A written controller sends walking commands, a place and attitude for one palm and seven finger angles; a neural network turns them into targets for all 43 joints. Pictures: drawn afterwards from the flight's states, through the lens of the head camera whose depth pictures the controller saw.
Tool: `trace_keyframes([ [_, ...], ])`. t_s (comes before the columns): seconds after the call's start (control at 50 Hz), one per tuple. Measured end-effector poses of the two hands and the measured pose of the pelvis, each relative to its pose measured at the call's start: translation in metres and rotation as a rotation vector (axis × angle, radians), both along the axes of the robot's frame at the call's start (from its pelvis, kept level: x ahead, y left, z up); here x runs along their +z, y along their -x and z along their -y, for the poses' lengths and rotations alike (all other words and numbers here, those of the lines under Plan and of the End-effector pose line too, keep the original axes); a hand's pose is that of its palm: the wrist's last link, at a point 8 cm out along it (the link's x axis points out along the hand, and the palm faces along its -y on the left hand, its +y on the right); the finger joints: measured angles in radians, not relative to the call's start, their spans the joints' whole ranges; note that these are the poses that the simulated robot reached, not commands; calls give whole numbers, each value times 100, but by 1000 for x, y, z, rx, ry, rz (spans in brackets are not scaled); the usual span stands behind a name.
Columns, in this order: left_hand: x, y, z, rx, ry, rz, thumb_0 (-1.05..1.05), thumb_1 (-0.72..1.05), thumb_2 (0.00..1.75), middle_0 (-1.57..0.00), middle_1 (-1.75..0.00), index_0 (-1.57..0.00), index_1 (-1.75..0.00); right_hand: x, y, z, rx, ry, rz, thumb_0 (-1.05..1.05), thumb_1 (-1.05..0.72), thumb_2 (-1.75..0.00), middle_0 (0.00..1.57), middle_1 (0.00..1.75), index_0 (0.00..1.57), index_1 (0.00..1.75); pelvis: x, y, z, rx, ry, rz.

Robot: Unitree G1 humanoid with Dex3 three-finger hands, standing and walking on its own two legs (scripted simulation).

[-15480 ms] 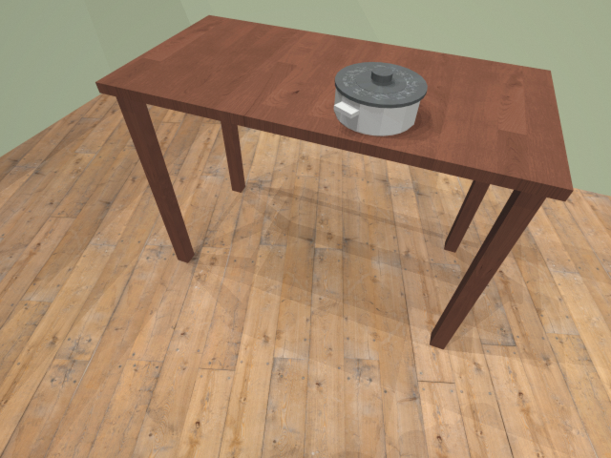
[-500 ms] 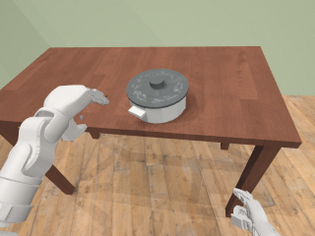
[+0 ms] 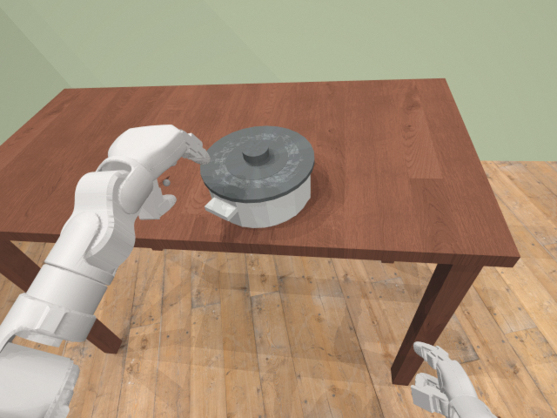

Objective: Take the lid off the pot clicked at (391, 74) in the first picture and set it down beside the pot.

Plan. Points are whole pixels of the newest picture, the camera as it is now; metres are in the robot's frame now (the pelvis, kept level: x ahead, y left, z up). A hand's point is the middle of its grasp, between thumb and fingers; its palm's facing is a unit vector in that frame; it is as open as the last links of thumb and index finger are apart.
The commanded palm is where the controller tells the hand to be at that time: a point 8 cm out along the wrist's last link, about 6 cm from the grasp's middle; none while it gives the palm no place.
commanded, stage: move the open hand above the knob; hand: left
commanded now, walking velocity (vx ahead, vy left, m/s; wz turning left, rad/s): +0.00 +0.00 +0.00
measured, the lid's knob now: (255, 151) +0.52 +0.10 +0.11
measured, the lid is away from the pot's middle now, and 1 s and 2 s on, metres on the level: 0.00 0.00 0.00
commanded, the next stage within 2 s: lower the open fingers around the knob in 1.72 s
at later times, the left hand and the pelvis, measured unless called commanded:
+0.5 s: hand (206, 156) +0.43 +0.15 +0.18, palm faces -0.18 -0.06 -0.98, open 9.9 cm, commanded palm +0.41 +0.15 +0.24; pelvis +0.02 -0.01 +0.00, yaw +0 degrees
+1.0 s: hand (241, 135) +0.48 +0.11 +0.17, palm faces -0.24 -0.04 -0.97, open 9.9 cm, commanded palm +0.47 +0.11 +0.24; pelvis +0.03 +0.00 +0.00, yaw +0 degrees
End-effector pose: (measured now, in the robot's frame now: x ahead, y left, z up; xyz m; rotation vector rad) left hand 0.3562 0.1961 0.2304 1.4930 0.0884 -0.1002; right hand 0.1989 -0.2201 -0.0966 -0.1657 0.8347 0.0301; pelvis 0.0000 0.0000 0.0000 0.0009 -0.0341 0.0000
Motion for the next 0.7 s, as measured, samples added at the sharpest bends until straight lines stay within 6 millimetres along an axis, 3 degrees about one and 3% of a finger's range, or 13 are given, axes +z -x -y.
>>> trace_keyframes([
  [0.12,-1,-11,22,-48,-4,-16,0,-34,159,-88,-8,-88,-9,-2,-5,10,-17,0,-12,1,-90,-90,20,30,20,30,0,-9,4,-4,-5,-8],
  [0.26,2,-30,22,2,7,-28,0,-34,159,-88,-8,-88,-9,-3,-12,18,-30,-9,-25,1,-90,-90,20,30,20,30,-1,-15,10,-6,-10,-22],
  [0.42,-6,-45,42,-35,-14,-65,0,-34,159,-88,-8,-88,-9,-5,-19,20,-36,-5,-42,1,-90,-90,20,30,20,30,-2,-20,13,-1,-13,-34],
  [0.54,4,-64,45,-6,-2,-58,0,-34,159,-88,-8,-88,-9,-9,-17,21,-45,-12,-64,1,-90,-90,20,30,20,30,-2,-24,13,1,-14,-49],
  [0.7,-4,-82,59,-30,-16,-112,0,-33,159,-88,-8,-88,-9,-15,-8,23,-72,-8,-105,1,-90,-90,20,30,20,30,-2,-28,11,2,-14,-60],
])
